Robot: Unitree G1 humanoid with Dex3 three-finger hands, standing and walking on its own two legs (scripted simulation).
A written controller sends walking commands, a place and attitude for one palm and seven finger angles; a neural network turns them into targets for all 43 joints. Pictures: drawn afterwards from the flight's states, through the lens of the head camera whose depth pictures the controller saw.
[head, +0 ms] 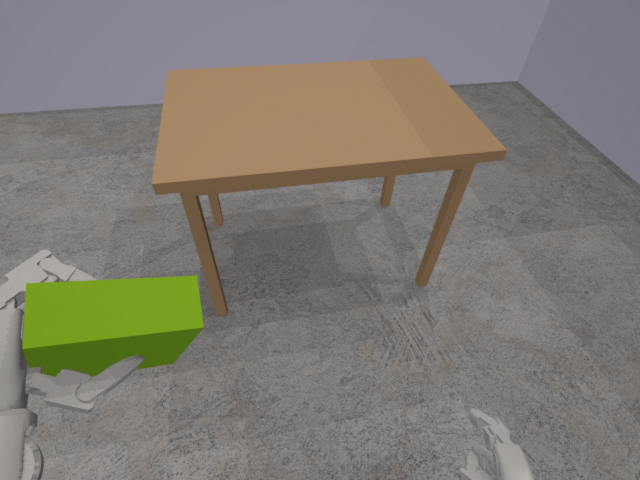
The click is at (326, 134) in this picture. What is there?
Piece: table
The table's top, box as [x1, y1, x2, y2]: [152, 58, 506, 194]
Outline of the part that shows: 506,149 423,58 168,70 152,185 155,193 161,194 502,159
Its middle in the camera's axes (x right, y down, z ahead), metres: -0.01 -0.39 +1.17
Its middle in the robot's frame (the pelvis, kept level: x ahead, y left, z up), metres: +1.12 +0.07 -0.12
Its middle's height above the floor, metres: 0.65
